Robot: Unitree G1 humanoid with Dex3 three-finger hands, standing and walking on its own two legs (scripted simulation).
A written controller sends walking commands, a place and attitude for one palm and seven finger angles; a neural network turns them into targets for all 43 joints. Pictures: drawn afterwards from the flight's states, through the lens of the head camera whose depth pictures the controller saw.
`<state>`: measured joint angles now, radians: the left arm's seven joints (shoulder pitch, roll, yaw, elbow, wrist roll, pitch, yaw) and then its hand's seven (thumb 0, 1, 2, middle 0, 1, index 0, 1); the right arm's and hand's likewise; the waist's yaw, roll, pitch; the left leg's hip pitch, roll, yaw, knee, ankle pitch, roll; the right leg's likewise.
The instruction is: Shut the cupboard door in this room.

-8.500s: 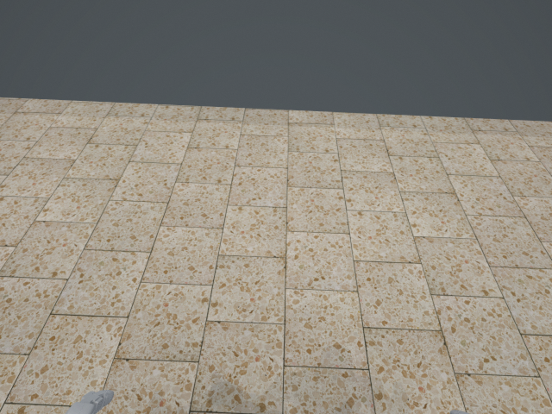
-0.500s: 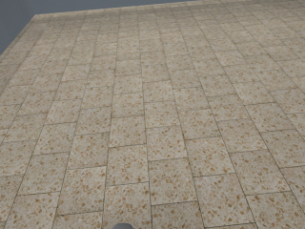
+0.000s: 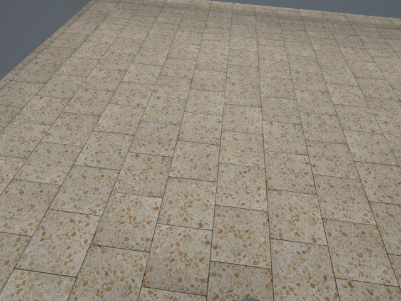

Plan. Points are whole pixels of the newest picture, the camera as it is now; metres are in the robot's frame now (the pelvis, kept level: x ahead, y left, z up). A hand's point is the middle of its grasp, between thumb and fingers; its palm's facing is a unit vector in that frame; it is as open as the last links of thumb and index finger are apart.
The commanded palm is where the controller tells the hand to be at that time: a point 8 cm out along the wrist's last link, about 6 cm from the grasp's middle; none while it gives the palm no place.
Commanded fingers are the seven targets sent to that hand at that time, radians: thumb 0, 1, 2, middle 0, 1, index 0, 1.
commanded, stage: turn or walk to find it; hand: left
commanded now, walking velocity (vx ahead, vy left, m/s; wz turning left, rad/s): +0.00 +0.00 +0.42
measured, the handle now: out of the picture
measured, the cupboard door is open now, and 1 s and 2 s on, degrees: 83 83 83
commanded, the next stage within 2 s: none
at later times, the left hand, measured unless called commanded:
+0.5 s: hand out of the picture -0.02 +0.15 -0.16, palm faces +0.26 -0.93 -0.26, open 7.3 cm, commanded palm none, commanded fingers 0.00 0.90 0.90 -0.20 -0.30 -0.20 -0.30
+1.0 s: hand out of the picture -0.11 +0.22 -0.17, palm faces +0.45 -0.86 -0.24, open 7.3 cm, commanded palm none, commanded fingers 0.00 0.90 0.90 -0.20 -0.30 -0.20 -0.30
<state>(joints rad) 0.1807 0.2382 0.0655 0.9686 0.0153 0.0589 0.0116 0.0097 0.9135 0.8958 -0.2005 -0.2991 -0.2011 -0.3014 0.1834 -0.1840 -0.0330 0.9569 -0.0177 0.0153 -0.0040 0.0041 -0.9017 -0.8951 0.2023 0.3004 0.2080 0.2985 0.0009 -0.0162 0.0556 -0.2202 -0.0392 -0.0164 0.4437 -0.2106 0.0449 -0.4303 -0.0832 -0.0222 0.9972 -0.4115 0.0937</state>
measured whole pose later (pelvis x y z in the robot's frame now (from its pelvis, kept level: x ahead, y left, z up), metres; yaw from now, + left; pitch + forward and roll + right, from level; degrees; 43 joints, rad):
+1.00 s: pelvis -0.09 -0.01 +0.00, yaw +25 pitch -1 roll -1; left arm 0.18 0.25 0.07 0.97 0.02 0.06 0.01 0.01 0.91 0.90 -0.20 -0.30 -0.20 -0.30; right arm 0.18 -0.18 -0.03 0.96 -0.02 0.01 0.00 0.00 -0.90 -0.90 0.20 0.30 0.21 0.30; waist 0.00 -0.02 0.06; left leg -0.21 -0.05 -0.02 0.43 -0.21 0.06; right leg -0.44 -0.09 -0.02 1.03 -0.39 0.10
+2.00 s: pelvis -0.16 -0.05 +0.00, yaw +49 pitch +0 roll -1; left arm 0.20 0.26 0.07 0.99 0.02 0.06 0.01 0.01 0.91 0.90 -0.20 -0.30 -0.20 -0.30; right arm 0.16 -0.18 -0.03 0.95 -0.01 0.01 -0.01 0.00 -0.90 -0.90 0.20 0.30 0.21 0.30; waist 0.02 -0.03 0.06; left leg -0.19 -0.03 -0.01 0.44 -0.24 0.05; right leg -0.47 -0.10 -0.02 1.09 -0.38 0.10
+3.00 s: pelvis -0.19 -0.11 +0.00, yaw +75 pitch -1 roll -2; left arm 0.22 0.25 0.07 1.00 0.02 0.06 0.01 0.01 0.91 0.90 -0.20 -0.30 -0.20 -0.30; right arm 0.14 -0.19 -0.03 0.95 -0.01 0.01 0.00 0.00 -0.90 -0.90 0.20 0.30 0.21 0.30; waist 0.03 -0.03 0.06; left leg -0.20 -0.02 0.02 0.45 -0.24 0.06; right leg -0.46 -0.11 -0.03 1.11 -0.38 0.09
